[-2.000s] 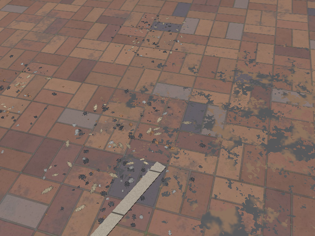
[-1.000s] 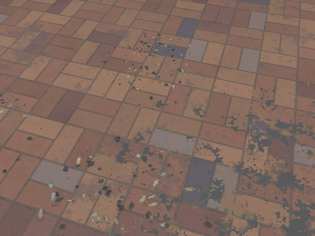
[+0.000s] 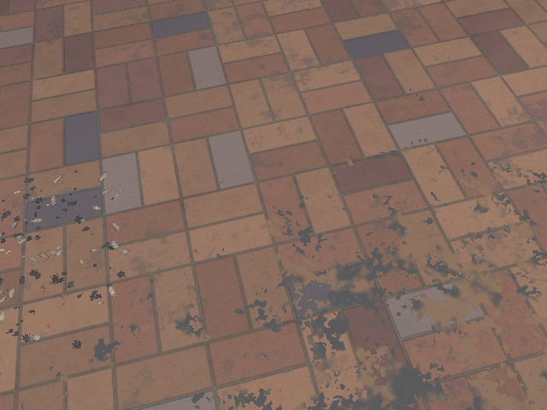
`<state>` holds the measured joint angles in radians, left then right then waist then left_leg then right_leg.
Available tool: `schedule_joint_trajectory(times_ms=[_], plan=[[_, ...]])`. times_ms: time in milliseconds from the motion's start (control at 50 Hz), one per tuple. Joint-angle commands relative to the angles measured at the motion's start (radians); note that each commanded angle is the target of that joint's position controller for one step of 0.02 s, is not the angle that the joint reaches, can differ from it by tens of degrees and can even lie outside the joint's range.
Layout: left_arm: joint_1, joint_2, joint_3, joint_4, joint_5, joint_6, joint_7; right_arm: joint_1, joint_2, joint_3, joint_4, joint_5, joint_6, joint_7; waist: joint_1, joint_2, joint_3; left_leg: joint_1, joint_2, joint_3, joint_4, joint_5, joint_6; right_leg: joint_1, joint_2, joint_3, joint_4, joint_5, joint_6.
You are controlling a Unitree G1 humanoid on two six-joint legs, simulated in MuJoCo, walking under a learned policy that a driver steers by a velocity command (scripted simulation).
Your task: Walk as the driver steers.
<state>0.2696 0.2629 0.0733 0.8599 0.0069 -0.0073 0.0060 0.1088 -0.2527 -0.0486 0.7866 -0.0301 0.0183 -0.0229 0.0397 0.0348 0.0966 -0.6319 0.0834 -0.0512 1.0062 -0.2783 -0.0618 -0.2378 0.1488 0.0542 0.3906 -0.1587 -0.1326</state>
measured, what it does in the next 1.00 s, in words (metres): walks ahead, turning right: left foot, then right foot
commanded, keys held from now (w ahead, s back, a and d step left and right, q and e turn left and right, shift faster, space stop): e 0.26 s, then w+e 0.02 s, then w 0.70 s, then w+q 0.02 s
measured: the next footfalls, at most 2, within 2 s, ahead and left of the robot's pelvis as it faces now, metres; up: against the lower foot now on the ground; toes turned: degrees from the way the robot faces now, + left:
left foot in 0.30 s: +0.13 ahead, +0.14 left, +0.00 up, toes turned -15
right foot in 0.74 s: +0.22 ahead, -0.12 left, +0.00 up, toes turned -17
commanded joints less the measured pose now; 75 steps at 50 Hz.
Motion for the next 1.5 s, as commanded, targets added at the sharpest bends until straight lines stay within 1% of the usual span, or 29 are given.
schedule_joint_trajectory(times_ms=[20, 180, 260, 280, 300, 320, 340, 380, 420, 480, 640, 700, 740, 760, 780, 800, 840, 880, 1020, 1140, 1200, 1240, 1260, 1280, 1300, 1320, 1340, 1380, 1500], plan=[[0.049, 0.162, 0.038, -0.062, 0.002, 0.001, 0.009, 0.036, -0.091, -0.02, -0.055, 0.005, 0.009, -0.007, -0.013, -0.102, -0.167, 0.017, -0.022, 0.006, -0.031, 0.026, -0.003, 0.141, -0.284, 0.251, -0.037, 0.57, -0.091], [0.066, 0.184, 0.048, -0.087, 0.016, 0.028, 0.012, -0.028, -0.109, -0.009, -0.105, 0.028, -0.003, -0.019, 0.008, -0.128, -0.136, 0.095, -0.091, -0.025, -0.21, -0.099, 0.033, 0.196, -0.298, 0.399, 0.044, 0.617, -0.113], [-0.02, 0.194, 0.051, -0.111, 0.001, 0.039, 0.007, 0.06, -0.116, -0.006, -0.1, 0.035, -0.018, -0.025, -0.05, -0.141, -0.126, 0.324, -0.123, -0.024, -0.51, -0.035, 0.058, 0.124, -0.235, 0.454, 0.087, 0.497, -0.038], [-0.054, 0.184, 0.047, -0.124, -0.01, 0.038, 0.009, 0.123, -0.123, -0.008, -0.087, 0.022, -0.028, -0.028, -0.087, -0.113, -0.146, 0.475, -0.093, -0.037, -0.663, 0.06, 0.068, 0.034, -0.185, 0.433, 0.127, 0.297, 0.006], [-0.02, 0.106, 0.026, -0.139, -0.011, 0.033, 0.008, 0.147, -0.186, -0.019, -0.087, 0.004, -0.033, -0.036, -0.067, 0.071, -0.186, 0.614, 0.111, -0.222, -0.751, 0.012, 0.119, -0.086, -0.091, 0.302, 0.295, -0.085, 0.058], [0.046, 0.089, 0.02, -0.15, 0.002, 0.035, 0.011, 0.113, -0.269, -0.03, -0.107, -0.001, -0.024, -0.03, -0.03, 0.254, -0.173, 0.671, 0.31, -0.531, -0.792, 0.039, 0.242, -0.309, 0.081, 0.116, 0.439, -0.507, 0.077], [0.058, 0.16, 0.03, -0.132, 0.038, 0.033, 0.009, 0.135, -0.238, -0.033, -0.096, 0.0, -0.018, -0.022, -0.031, 0.174, -0.145, 0.608, 0.327, -0.557, -0.788, -0.049, 0.305, -0.333, -0.015, 0.103, 0.593, -0.459, 0.083], [0.002, 0.16, 0.032, -0.114, 0.037, 0.026, -0.012, 0.083, -0.138, -0.007, -0.096, 0.005, -0.022, -0.006, -0.022, 0.062, -0.033, 0.508, 0.194, -0.378, -0.824, -0.23, 0.258, -0.336, -0.066, 0.113, 0.621, -0.306, 0.099], [0.008, 0.136, 0.022, -0.1, 0.039, 0.021, -0.038, 0.109, -0.139, -0.006, -0.077, 0.001, -0.039, -0.002, -0.036, 0.13, -0.034, 0.533, 0.118, -0.27, -0.847, -0.141, 0.229, -0.338, -0.062, 0.09, 0.632, -0.215, 0.119], [-0.039, 0.12, 0.011, -0.101, 0.032, 0.009, -0.051, 0.186, -0.15, -0.015, -0.032, 0.007, -0.069, 0.014, -0.057, 0.087, -0.05, 0.593, 0.115, -0.217, -0.85, -0.032, 0.24, -0.364, -0.07, 0.082, 0.593, -0.149, 0.131], [-0.252, 0.066, -0.032, -0.148, 0.029, -0.015, -0.061, 0.3, -0.168, -0.032, 0.049, 0.008, -0.086, 0.034, -0.116, 0.108, -0.018, 0.545, 0.126, -0.126, -0.852, 0.054, 0.26, -0.251, -0.154, -0.089, 0.248, -0.13, 0.139], [-0.209, 0.075, -0.033, -0.14, 0.024, -0.026, -0.05, 0.312, -0.185, -0.039, 0.068, 0.013, -0.081, 0.039, -0.078, 0.105, -0.025, 0.486, 0.148, -0.118, -0.788, 0.176, 0.252, -0.088, -0.13, -0.127, 0.134, -0.107, 0.096], [-0.023, 0.101, -0.019, -0.071, 0.033, -0.044, -0.032, 0.294, -0.162, -0.031, 0.071, 0.022, -0.078, 0.036, 0.017, 0.025, -0.089, 0.377, 0.097, -0.052, -0.607, 0.29, 0.21, 0.205, -0.112, -0.104, 0.019, -0.054, 0.062], [0.132, 0.171, 0.002, -0.038, 0.049, -0.055, -0.016, 0.261, -0.115, -0.014, 0.042, 0.025, -0.083, 0.038, 0.092, -0.108, -0.191, 0.272, 0.025, 0.032, -0.349, 0.206, 0.172, 0.39, -0.286, 0.103, -0.06, -0.214, 0.021], [0.222, 0.296, 0.032, -0.022, 0.041, -0.053, -0.007, 0.264, -0.037, 0.007, -0.013, 0.031, -0.088, 0.04, 0.096, -0.353, -0.24, -0.001, -0.119, 0.13, -0.059, -0.204, 0.132, 0.518, -0.533, 0.532, -0.199, -0.428, -0.08], [0.18, 0.239, 0.02, -0.02, 0.023, -0.048, -0.009, 0.244, -0.147, -0.022, 0.008, 0.008, -0.074, 0.028, 0.07, -0.185, -0.156, -0.066, -0.085, 0.032, 0.077, -0.238, 0.149, 0.416, -0.537, 0.57, -0.204, -0.442, -0.103], [0.04, 0.127, -0.011, -0.046, 0.018, -0.054, -0.018, 0.234, -0.117, -0.018, 0.024, 0.014, -0.077, 0.047, -0.004, -0.113, -0.05, -0.042, -0.012, 0.003, 0.072, -0.079, 0.155, 0.268, -0.433, 0.349, -0.218, -0.257, -0.072], [0.014, 0.089, -0.024, -0.04, 0.013, -0.068, -0.013, 0.24, -0.103, -0.016, 0.04, -0.002, -0.065, 0.058, -0.038, -0.138, -0.041, 0.005, 0.013, 0.028, 0.036, -0.012, 0.128, 0.218, -0.359, 0.218, -0.25, -0.077, -0.043], [0.122, 0.093, -0.024, 0.041, 0.004, -0.087, -0.01, 0.055, -0.068, -0.007, -0.011, -0.004, -0.046, 0.072, -0.028, -0.103, -0.009, -0.096, 0.012, 0.072, -0.074, 0.149, 0.066, 0.23, -0.33, 0.045, -0.283, 0.276, -0.067], [0.163, 0.093, -0.031, 0.087, 0.013, -0.096, 0.002, -0.105, -0.046, 0.014, -0.068, 0.004, -0.052, 0.076, -0.001, -0.092, 0.029, 0.003, -0.043, 0.113, -0.34, 0.268, 0.123, 0.259, -0.351, -0.09, -0.29, 0.414, -0.028], [0.15, 0.117, -0.03, 0.102, 0.018, -0.094, 0.014, -0.074, -0.058, 0.009, -0.066, -0.001, -0.056, 0.069, -0.031, -0.103, -0.011, 0.106, -0.099, 0.163, -0.401, 0.19, 0.181, 0.346, -0.371, -0.145, -0.158, 0.761, -0.002], [0.14, 0.148, -0.021, 0.102, 0.028, -0.079, 0.023, 0.082, -0.092, -0.008, -0.02, -0.006, -0.061, 0.061, -0.098, -0.124, -0.116, 0.267, -0.166, 0.191, -0.425, 0.094, 0.224, 0.381, -0.371, -0.179, 0.113, 1.0, 0.015], [0.136, 0.158, -0.019, 0.096, 0.025, -0.07, 0.024, 0.227, -0.118, -0.023, 0.026, -0.015, -0.068, 0.056, -0.158, -0.106, -0.193, 0.459, -0.182, 0.172, -0.492, 0.112, 0.252, 0.301, -0.353, -0.205, 0.33, 0.91, 0.031], [0.141, 0.137, -0.028, 0.064, 0.023, -0.072, 0.023, 0.372, -0.198, -0.051, 0.055, -0.027, -0.068, 0.043, -0.207, -0.019, -0.294, 0.701, -0.007, -0.063, -0.514, 0.014, 0.314, 0.089, -0.314, -0.221, 0.635, 0.577, 0.049], [0.208, 0.039, -0.042, 0.022, 0.012, -0.079, 0.0, 0.333, -0.288, -0.073, 0.039, -0.02, -0.059, 0.038, -0.11, 0.211, -0.357, 0.94, 0.256, -0.626, -0.614, 0.036, 0.476, -0.329, -0.082, -0.175, 0.996, -0.339, 0.097], [0.106, 0.121, -0.024, 0.007, 0.025, -0.087, -0.003, 0.308, -0.259, -0.073, 0.044, 0.028, -0.052, 0.045, -0.139, 0.063, -0.337, 0.916, 0.239, -0.687, -0.698, 0.021, 0.472, -0.435, -0.118, 0.014, 1.051, -0.309, 0.082], [0.038, 0.121, -0.025, -0.025, 0.012, -0.101, -0.009, 0.24, -0.223, -0.065, 0.036, 0.028, -0.049, 0.04, -0.109, 0.026, -0.195, 0.78, 0.219, -0.533, -0.721, 0.072, 0.44, -0.472, -0.171, 0.014, 1.001, -0.204, 0.078], [0.013, 0.103, -0.029, -0.029, 0.024, -0.099, -0.006, 0.18, -0.151, -0.047, 0.034, 0.025, -0.055, 0.037, -0.05, -0.069, -0.083, 0.561, 0.135, -0.37, -0.757, 0.279, 0.38, -0.383, -0.228, 0.003, 0.86, -0.141, 0.095], [-0.071, 0.065, -0.036, -0.09, 0.046, -0.03, -0.018, 0.233, -0.168, -0.05, 0.051, 0.033, -0.08, 0.03, -0.029, -0.015, -0.062, 0.424, 0.024, -0.237, -0.821, 0.354, 0.342, -0.361, -0.247, -0.042, 0.618, -0.048, 0.179]])
Velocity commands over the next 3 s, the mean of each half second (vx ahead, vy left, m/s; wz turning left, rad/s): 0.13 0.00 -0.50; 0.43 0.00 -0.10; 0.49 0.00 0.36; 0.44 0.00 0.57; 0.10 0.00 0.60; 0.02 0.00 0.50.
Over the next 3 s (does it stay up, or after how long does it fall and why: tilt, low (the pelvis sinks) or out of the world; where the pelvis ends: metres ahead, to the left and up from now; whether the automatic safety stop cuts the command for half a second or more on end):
stays up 0.90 -0.10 0.00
